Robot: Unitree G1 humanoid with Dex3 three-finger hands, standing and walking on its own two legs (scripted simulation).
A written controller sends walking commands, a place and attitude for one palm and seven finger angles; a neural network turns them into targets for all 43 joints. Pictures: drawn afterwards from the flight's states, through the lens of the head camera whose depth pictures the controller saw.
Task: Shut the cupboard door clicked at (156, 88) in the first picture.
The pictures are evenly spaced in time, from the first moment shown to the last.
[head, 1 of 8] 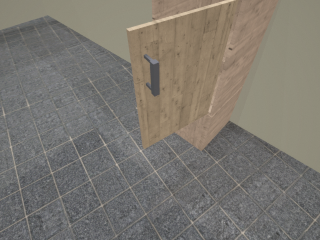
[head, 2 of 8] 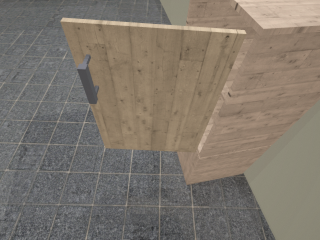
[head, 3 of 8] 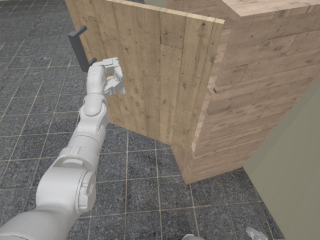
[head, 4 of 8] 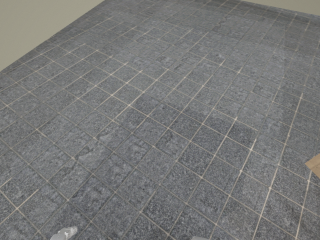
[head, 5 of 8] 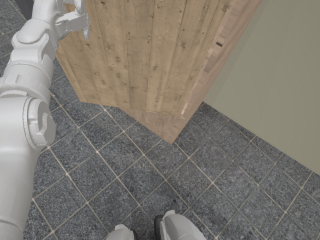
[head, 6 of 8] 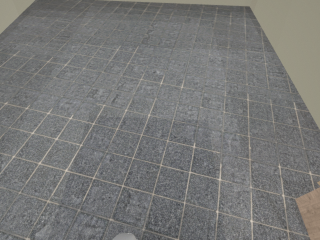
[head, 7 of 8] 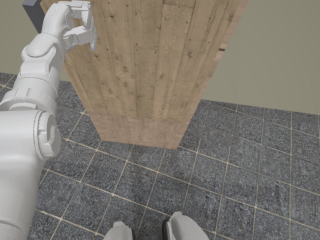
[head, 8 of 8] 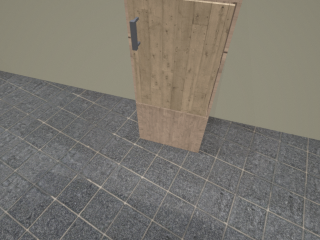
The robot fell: no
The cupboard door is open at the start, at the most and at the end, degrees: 77 77 0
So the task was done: yes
